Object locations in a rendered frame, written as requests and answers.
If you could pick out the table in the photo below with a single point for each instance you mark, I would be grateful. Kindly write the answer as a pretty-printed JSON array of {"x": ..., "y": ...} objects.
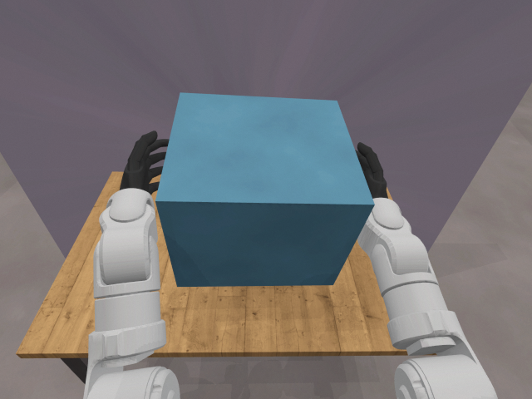
[{"x": 348, "y": 318}]

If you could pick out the right robot hand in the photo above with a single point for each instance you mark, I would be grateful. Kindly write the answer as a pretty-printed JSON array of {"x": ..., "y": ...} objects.
[{"x": 372, "y": 171}]

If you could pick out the left robot hand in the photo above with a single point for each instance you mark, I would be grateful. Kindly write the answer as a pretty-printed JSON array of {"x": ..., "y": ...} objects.
[{"x": 137, "y": 173}]

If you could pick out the right robot forearm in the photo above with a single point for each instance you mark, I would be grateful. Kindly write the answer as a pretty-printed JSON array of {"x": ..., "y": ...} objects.
[{"x": 419, "y": 319}]

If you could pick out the left robot upper arm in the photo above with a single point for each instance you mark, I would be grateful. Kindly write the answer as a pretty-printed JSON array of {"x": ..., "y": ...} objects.
[{"x": 145, "y": 383}]

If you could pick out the right robot upper arm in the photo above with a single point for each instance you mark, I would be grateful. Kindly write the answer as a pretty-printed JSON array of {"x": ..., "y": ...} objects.
[{"x": 444, "y": 377}]

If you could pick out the carton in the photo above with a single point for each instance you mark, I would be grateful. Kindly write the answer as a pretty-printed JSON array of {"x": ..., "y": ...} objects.
[{"x": 260, "y": 191}]

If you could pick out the left robot forearm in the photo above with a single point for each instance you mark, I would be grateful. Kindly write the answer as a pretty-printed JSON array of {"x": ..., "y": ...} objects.
[{"x": 126, "y": 271}]

